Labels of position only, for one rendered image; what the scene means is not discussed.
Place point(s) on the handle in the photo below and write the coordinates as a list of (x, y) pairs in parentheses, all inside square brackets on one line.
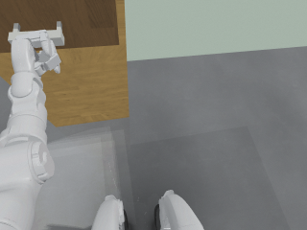
[(55, 35)]

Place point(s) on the left robot hand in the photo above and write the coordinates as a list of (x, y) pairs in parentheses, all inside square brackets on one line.
[(26, 59)]

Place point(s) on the left robot thigh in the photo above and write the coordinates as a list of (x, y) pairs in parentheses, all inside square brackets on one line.
[(109, 215)]

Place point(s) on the left robot forearm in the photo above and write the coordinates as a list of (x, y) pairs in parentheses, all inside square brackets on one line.
[(28, 118)]

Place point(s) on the drawer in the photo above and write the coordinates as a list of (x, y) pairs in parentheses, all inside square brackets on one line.
[(85, 23)]

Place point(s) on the robot left upper arm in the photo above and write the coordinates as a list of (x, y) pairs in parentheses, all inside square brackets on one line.
[(24, 168)]

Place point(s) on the cabinet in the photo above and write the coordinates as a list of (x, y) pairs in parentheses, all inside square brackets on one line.
[(92, 83)]

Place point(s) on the left robot shin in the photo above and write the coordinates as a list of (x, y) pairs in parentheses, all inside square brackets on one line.
[(109, 197)]

